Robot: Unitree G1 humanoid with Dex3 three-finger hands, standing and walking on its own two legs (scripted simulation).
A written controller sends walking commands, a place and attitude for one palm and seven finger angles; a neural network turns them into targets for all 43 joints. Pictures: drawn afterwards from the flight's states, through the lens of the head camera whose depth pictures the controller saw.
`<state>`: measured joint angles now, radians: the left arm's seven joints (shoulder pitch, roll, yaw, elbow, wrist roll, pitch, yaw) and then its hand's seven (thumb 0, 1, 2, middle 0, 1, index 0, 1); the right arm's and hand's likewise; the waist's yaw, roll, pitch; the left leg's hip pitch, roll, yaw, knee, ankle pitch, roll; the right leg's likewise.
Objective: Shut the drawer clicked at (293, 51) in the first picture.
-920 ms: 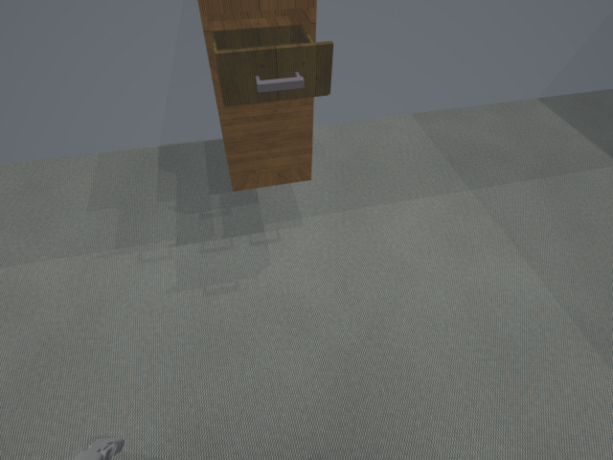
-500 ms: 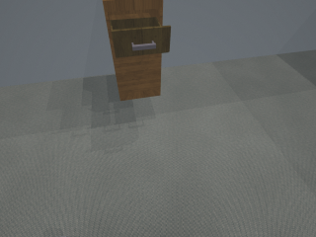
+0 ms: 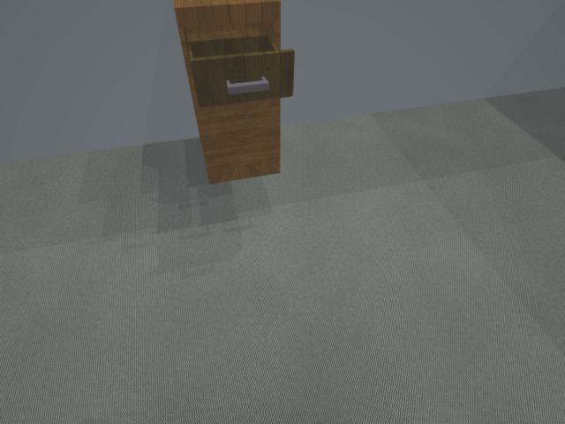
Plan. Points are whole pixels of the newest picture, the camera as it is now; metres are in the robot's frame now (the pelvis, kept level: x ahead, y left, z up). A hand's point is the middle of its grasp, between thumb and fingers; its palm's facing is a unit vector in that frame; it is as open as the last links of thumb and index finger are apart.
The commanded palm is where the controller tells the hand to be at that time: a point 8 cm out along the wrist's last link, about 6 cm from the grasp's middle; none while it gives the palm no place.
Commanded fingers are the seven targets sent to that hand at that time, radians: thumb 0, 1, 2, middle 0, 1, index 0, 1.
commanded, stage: look at it before walking up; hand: left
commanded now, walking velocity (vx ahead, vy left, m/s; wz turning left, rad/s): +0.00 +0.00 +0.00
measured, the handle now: (247, 84) +1.14 +0.18 -0.07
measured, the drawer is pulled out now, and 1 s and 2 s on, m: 0.30 0.30 0.30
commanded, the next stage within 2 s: walk to a spot facing it in 0.52 s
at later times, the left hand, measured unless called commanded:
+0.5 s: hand out of the picture +0.06 +0.25 -0.16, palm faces -0.03 -0.95 -0.32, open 7.4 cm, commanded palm none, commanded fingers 0.00 0.90 0.90 -0.20 -0.30 -0.20 -0.30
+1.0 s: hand out of the picture +0.07 +0.18 -0.18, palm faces -0.14 -0.97 -0.20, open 7.4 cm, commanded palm none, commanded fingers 0.00 0.90 0.90 -0.20 -0.30 -0.20 -0.30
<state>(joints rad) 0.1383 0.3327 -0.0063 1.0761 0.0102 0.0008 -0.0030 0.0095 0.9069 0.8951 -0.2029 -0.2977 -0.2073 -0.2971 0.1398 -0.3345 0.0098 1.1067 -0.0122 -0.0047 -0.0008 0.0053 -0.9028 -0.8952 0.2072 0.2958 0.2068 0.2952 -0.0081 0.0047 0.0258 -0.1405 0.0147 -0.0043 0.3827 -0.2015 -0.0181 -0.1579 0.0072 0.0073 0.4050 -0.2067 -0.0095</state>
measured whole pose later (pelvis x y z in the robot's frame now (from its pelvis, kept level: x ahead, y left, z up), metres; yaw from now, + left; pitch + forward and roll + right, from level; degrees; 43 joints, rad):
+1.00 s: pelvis +0.06 -0.01 -0.01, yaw -10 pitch -1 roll +1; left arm 0.35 0.20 0.04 1.06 0.02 0.03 -0.04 0.01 0.91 0.90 -0.20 -0.30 -0.20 -0.30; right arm 0.33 -0.22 -0.03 1.09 -0.03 -0.04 0.00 0.00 -0.90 -0.90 0.21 0.30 0.21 0.30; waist 0.00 0.01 0.02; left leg -0.09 0.07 0.15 0.51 -0.39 -0.03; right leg -0.34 -0.01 -0.05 0.75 -0.43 -0.02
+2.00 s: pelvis +0.46 -0.06 -0.01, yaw -27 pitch -1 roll +0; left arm 0.16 0.17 0.08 1.00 0.03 0.03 -0.04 0.01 0.91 0.90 -0.19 -0.30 -0.20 -0.30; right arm 0.48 -0.12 -0.03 1.12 -0.03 -0.08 -0.02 0.00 -0.91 -0.90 0.20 0.30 0.20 0.29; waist -0.06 -0.01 0.05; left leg 0.07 0.03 0.34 0.31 -0.36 0.02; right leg -0.59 -0.10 -0.11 0.79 -0.13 -0.01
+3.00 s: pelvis +0.69 -0.17 +0.00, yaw -15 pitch +1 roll -2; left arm 0.16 0.23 0.09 0.94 0.02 0.05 0.02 0.01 0.91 0.90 -0.20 -0.30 -0.20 -0.30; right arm 0.24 -0.19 -0.07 0.96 -0.02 0.03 0.00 0.00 -0.91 -0.90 0.21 0.30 0.21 0.30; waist -0.04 0.02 0.04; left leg -0.36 -0.06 -0.05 0.43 -0.09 0.08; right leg -0.42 -0.05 0.00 0.89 -0.42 0.08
